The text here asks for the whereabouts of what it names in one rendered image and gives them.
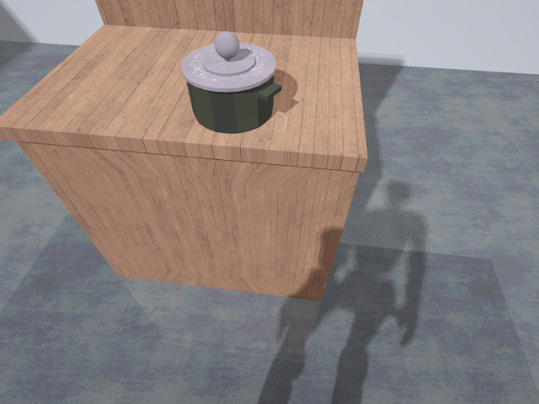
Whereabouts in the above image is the knob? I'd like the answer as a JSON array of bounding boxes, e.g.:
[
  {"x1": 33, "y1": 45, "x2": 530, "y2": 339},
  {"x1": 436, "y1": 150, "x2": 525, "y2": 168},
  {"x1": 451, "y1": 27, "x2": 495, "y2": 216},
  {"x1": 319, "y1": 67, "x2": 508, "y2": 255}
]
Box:
[{"x1": 215, "y1": 31, "x2": 240, "y2": 59}]

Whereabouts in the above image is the pot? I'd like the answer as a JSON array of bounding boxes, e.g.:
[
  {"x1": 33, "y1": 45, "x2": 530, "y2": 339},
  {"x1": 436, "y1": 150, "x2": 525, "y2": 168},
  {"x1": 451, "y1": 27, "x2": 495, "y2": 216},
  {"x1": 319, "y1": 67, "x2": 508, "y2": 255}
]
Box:
[{"x1": 186, "y1": 75, "x2": 282, "y2": 134}]

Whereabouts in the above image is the lid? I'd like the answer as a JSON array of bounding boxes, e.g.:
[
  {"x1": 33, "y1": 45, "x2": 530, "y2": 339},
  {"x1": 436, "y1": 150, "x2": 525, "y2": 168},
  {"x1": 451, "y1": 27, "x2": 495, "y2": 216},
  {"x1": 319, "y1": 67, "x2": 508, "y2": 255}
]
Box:
[{"x1": 181, "y1": 42, "x2": 276, "y2": 93}]

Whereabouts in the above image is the table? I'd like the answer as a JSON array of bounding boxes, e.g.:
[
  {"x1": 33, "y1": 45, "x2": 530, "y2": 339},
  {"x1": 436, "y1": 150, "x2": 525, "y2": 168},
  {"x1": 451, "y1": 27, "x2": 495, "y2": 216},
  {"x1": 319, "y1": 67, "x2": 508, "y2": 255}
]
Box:
[{"x1": 0, "y1": 0, "x2": 368, "y2": 301}]

